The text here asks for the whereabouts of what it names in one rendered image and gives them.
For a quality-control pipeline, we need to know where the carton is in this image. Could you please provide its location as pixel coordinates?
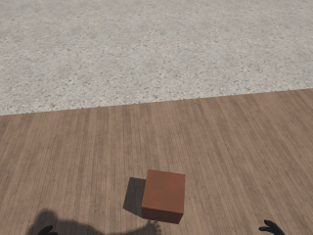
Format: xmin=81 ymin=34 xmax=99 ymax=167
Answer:
xmin=141 ymin=169 xmax=186 ymax=224

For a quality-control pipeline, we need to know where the right robot hand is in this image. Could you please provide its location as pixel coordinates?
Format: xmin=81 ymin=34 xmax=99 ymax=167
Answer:
xmin=258 ymin=219 xmax=285 ymax=235

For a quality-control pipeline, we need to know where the left robot hand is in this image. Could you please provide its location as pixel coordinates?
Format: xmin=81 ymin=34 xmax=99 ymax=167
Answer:
xmin=37 ymin=225 xmax=58 ymax=235

